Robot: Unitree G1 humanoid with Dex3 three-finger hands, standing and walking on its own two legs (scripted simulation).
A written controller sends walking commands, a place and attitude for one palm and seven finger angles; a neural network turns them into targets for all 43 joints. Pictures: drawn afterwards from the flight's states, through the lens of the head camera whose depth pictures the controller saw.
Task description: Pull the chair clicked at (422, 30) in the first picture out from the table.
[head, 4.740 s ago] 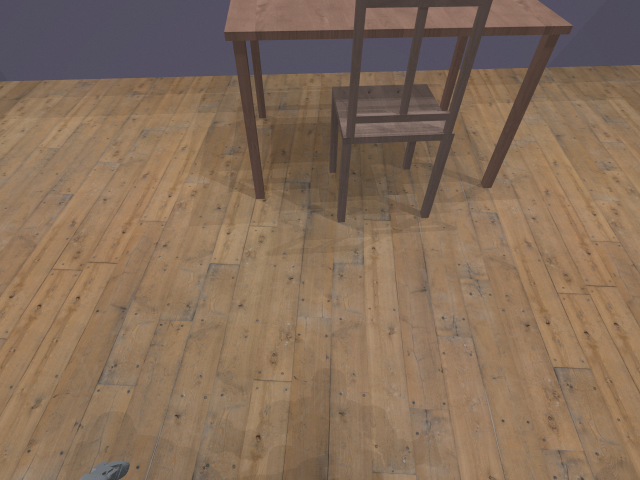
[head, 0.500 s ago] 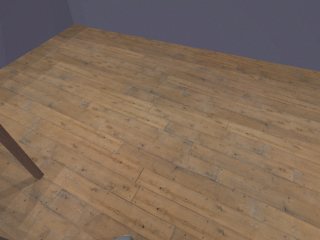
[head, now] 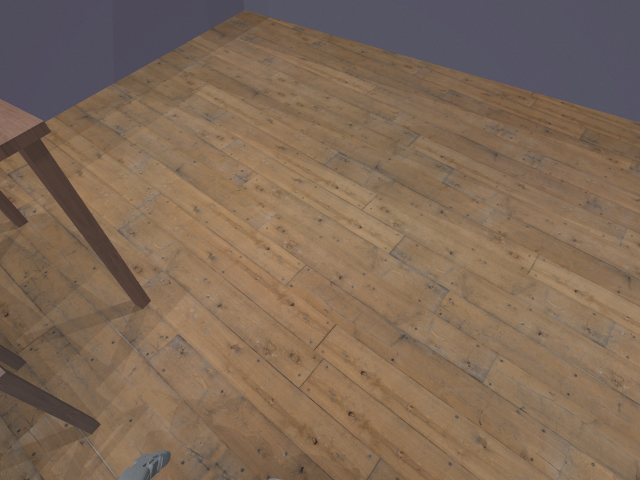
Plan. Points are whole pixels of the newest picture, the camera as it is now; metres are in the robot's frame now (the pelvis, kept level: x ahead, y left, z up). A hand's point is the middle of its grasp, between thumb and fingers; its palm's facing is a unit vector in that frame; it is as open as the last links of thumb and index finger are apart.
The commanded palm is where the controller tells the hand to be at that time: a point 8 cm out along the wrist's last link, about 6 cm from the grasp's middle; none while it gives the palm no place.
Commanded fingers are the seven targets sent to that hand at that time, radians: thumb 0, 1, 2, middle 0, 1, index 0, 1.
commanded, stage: turn to face it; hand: left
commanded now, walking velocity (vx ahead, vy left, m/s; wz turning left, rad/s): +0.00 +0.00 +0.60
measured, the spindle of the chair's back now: out of the picture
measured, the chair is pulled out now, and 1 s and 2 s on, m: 0.00 0.00 0.00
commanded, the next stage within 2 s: take the last steps up to it in 1.54 s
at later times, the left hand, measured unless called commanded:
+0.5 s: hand out of the picture -0.05 +0.23 -0.19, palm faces +0.36 -0.89 -0.26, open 7.4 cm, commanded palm none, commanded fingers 0.00 0.90 0.90 -0.20 -0.30 -0.20 -0.30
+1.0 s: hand out of the picture -0.02 +0.19 -0.13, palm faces +0.59 -0.75 -0.29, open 7.3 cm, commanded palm none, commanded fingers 0.00 0.90 0.90 -0.20 -0.30 -0.20 -0.30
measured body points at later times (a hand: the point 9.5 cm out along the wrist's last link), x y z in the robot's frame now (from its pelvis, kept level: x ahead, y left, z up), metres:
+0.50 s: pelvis -0.01 +0.01 -0.01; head +0.03 +0.04 +0.43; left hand -0.07 +0.27 -0.17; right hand +0.20 -0.20 -0.13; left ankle -0.04 +0.11 -0.74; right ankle +0.00 -0.15 -0.69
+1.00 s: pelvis +0.01 -0.03 +0.00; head +0.05 -0.05 +0.45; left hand -0.05 +0.22 -0.11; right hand +0.22 -0.21 -0.16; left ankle -0.09 +0.07 -0.64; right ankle +0.06 -0.12 -0.73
